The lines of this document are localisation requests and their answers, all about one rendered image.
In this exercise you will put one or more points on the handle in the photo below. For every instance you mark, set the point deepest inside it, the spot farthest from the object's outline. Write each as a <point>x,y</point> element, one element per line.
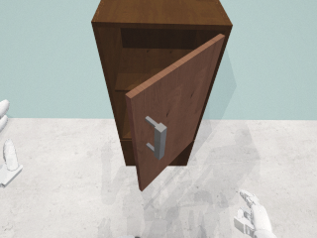
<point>159,140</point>

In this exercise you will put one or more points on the left robot hand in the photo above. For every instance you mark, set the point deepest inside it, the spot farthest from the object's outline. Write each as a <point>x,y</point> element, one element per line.
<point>11,168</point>

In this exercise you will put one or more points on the right robot hand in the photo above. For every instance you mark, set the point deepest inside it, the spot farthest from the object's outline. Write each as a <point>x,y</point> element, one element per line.
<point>255,219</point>

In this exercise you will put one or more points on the cupboard door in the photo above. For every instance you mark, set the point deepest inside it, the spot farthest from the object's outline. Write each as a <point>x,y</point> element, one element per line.
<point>175,98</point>

